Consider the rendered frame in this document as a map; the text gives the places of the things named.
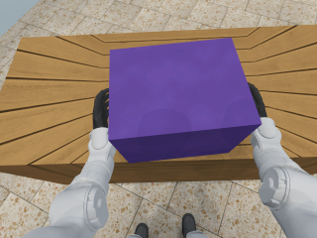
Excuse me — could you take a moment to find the robot foot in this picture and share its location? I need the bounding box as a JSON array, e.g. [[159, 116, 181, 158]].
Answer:
[[181, 213, 196, 238], [135, 223, 149, 238]]

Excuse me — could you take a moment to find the robot left foot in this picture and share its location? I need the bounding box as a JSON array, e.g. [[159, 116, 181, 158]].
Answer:
[[135, 223, 149, 238]]

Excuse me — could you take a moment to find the robot right hand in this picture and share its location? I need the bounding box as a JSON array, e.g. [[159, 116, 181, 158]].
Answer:
[[248, 82, 267, 118]]

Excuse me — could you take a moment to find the right robot upper arm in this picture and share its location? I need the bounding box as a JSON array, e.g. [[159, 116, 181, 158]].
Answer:
[[259, 167, 317, 238]]

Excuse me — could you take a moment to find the robot right forearm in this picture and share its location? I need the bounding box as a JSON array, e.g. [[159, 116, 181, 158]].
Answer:
[[250, 117, 311, 182]]

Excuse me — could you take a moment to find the left robot upper arm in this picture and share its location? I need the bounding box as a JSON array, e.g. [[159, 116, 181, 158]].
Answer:
[[21, 185, 109, 238]]

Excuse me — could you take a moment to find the carton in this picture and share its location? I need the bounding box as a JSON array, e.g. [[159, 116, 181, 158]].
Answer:
[[108, 38, 262, 164]]

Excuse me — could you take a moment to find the robot left forearm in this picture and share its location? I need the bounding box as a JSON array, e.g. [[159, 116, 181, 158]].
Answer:
[[49, 127, 116, 226]]

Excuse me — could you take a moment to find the pedestal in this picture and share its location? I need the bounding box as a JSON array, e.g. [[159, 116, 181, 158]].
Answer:
[[0, 24, 317, 184]]

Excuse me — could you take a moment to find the robot left hand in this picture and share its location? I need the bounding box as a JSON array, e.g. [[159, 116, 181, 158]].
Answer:
[[92, 88, 109, 130]]

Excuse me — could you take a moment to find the robot right foot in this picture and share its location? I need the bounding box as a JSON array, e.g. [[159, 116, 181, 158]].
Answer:
[[181, 213, 196, 238]]

